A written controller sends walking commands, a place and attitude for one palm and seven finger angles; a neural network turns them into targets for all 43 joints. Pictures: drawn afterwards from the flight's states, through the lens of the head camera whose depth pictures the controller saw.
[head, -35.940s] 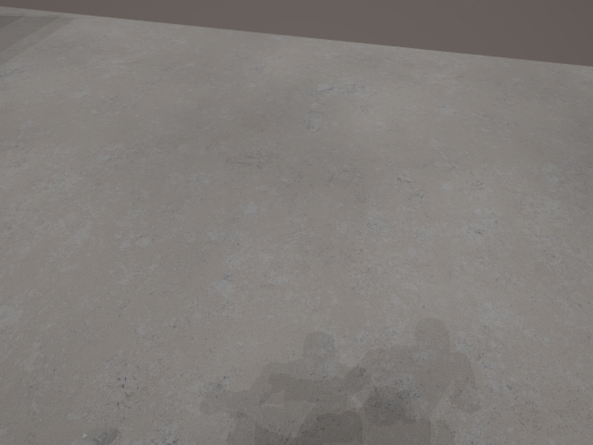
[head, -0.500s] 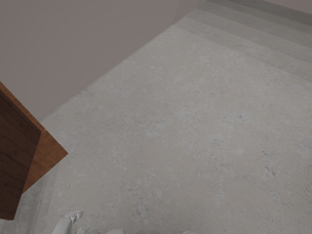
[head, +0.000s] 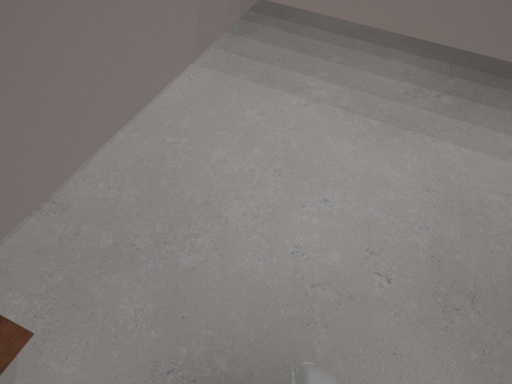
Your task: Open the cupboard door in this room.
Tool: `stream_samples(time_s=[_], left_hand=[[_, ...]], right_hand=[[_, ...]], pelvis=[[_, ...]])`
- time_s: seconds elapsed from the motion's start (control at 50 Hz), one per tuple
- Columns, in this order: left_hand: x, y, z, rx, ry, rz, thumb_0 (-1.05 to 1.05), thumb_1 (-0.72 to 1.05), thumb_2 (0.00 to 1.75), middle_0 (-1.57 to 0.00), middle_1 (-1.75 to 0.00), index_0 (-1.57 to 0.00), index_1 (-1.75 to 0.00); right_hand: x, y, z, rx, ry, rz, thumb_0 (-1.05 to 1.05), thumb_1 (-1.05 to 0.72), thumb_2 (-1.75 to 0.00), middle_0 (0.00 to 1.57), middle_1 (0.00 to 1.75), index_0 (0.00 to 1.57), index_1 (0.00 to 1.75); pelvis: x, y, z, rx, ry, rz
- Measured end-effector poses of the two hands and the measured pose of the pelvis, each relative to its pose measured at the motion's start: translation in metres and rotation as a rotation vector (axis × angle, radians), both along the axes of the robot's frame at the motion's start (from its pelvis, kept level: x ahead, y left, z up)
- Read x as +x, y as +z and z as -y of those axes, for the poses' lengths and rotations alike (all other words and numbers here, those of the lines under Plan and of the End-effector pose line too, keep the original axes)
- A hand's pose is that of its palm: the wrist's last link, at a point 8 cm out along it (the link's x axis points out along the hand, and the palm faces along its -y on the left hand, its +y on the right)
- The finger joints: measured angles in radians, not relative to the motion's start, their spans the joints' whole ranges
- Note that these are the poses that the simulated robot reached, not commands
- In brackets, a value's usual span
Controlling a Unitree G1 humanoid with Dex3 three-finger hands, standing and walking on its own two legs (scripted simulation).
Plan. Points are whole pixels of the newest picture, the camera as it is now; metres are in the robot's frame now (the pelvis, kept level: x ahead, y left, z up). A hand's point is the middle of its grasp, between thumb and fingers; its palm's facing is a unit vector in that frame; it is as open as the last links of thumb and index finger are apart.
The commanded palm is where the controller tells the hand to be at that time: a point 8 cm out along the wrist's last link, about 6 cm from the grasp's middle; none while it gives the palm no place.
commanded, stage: walk to a spot facing it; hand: left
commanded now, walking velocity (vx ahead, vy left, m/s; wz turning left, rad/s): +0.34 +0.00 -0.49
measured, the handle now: out of the picture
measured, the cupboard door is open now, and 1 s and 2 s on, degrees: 43 43 43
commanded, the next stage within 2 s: turn to face it in 0.86 s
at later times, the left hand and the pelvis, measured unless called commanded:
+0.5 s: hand (217, 286) +0.31 +0.10 -0.17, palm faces -0.17 -0.97 -0.18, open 7.2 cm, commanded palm none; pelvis +0.21 -0.07 +0.00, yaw -11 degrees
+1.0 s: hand (266, 211) +0.52 +0.01 -0.17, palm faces -0.18 -0.96 -0.20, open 7.3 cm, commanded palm none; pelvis +0.43 -0.16 -0.01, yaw -14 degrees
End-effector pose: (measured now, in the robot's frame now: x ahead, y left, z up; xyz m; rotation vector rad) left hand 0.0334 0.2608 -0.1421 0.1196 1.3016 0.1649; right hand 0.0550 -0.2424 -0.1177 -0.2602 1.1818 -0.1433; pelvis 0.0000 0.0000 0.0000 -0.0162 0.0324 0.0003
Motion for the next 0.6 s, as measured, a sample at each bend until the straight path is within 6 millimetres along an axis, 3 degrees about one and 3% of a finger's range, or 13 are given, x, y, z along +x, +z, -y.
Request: stream_samples(time_s=[0.08,0.16,0.2,0.24,0.3,0.4,0.54,0.6], left_hand=[[0.09,0.007,0.016,0.001,-0.116,0.086,0.01,0.91,0.9,-0.2,-0.3,-0.2,-0.3],[0.185,0.009,0.048,0.017,-0.236,0.173,0.01,0.91,0.9,-0.2,-0.3,-0.2,-0.3],[0.227,0.006,0.065,0.034,-0.277,0.248,0.01,0.91,0.9,-0.2,-0.3,-0.2,-0.3],[0.253,0.005,0.079,0.046,-0.281,0.298,0.01,0.91,0.9,-0.2,-0.3,-0.2,-0.3],[0.267,0.008,0.096,0.046,-0.289,0.267,0.0,0.91,0.9,-0.2,-0.3,-0.2,-0.3],[0.269,0.005,0.119,0.003,-0.298,0.146,0.0,0.91,0.9,-0.2,-0.3,-0.2,-0.3],[0.288,-0.006,0.104,-0.003,-0.222,0.047,-0.01,0.94,0.89,-0.21,-0.3,-0.21,-0.3],[0.301,-0.018,0.097,0.01,-0.227,-0.016,0.0,0.93,0.9,-0.21,-0.3,-0.2,-0.3]], right_hand=[[-0.04,-0.007,0.011,0.014,-0.119,-0.143,0.01,-0.9,-0.9,0.2,0.3,0.2,0.3],[-0.073,-0.021,0.023,0.04,-0.237,-0.281,0.01,-0.9,-0.9,0.2,0.3,0.2,0.3],[-0.082,-0.032,0.032,0.059,-0.276,-0.348,0.01,-0.9,-0.9,0.2,0.3,0.2,0.3],[-0.076,-0.039,0.041,0.07,-0.308,-0.389,0.01,-0.91,-0.9,0.2,0.3,0.2,0.3],[-0.038,-0.038,0.054,0.069,-0.328,-0.346,0.01,-0.91,-0.9,0.2,0.3,0.2,0.3],[0.058,-0.023,0.069,0.074,-0.321,-0.158,0.01,-0.91,-0.9,0.2,0.29,0.2,0.3],[0.189,-0.017,0.069,0.079,-0.256,0.019,0.01,-0.91,-0.9,0.2,0.3,0.2,0.3],[0.228,-0.024,0.07,0.066,-0.253,0.074,0.01,-0.91,-0.9,0.2,0.3,0.2,0.3]], pelvis=[[0.03,0.0,0.009,-0.003,-0.057,0.006],[0.067,-0.011,0.028,0.007,-0.103,0.015],[0.086,-0.024,0.043,0.027,-0.105,0.023],[0.099,-0.03,0.053,0.031,-0.118,0.037],[0.119,-0.022,0.061,0.02,-0.13,0.043],[0.161,-0.005,0.071,0.024,-0.17,0.025],[0.234,-0.007,0.072,0.001,-0.202,0.031],[0.264,-0.018,0.072,0.009,-0.233,0.032]])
